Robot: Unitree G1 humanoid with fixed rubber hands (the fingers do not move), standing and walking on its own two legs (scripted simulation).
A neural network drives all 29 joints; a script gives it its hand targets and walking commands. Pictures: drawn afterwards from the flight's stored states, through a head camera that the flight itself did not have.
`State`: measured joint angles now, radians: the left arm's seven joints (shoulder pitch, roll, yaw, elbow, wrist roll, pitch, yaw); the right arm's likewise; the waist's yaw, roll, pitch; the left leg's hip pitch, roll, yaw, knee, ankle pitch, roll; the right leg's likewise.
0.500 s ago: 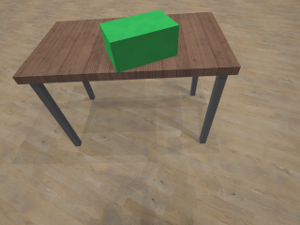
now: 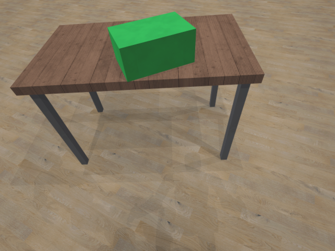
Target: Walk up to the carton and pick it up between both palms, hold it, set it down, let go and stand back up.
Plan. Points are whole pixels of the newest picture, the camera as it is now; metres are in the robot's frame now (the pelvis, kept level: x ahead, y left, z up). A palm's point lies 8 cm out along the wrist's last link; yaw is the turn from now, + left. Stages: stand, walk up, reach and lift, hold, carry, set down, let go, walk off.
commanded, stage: walk up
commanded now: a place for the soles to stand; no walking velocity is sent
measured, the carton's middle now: (152, 45) +0.92 +0.10 +0.04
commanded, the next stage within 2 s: none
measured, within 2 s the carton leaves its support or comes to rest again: neither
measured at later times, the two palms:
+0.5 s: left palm out of the picture +0.06 +0.30 -0.08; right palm out of the picture +0.14 -0.35 -0.10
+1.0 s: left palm (47, 209) +0.26 +0.37 -0.08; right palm (285, 207) +0.26 -0.26 -0.07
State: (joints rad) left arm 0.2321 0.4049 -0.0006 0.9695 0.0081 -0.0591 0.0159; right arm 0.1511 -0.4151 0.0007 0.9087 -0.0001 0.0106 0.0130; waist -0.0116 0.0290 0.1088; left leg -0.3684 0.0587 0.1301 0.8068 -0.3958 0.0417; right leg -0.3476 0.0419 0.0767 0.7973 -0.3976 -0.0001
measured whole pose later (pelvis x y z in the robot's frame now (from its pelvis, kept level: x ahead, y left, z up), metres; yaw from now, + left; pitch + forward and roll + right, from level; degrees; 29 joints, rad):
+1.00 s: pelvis +0.20 +0.05 +0.03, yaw +2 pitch -3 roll -2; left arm 0.27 0.43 0.00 0.93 0.00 -0.07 -0.01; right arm 0.23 -0.42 0.00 0.92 0.00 -0.04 0.06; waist -0.06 0.03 0.10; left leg -0.24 -0.02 0.06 0.59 -0.30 0.08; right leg -0.49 -0.02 0.02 1.03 -0.34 -0.02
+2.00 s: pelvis +0.47 +0.11 +0.02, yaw +4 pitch -1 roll +0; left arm 0.24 0.43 0.00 0.89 0.00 -0.05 0.00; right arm 0.29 -0.42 0.00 0.91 0.00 -0.02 0.04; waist -0.08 0.01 0.09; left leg -0.24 -0.02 0.08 0.66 -0.40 0.07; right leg -0.48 -0.02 0.01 0.74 -0.27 -0.02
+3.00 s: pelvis +0.49 +0.11 +0.01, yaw +3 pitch -2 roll -1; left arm 0.23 0.40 0.00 0.96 0.01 -0.04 0.01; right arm 0.21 -0.40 0.00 0.91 0.00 0.00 0.02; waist -0.03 0.02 0.09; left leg -0.33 0.02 0.08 0.76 -0.39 0.05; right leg -0.34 0.01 0.01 0.73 -0.36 0.00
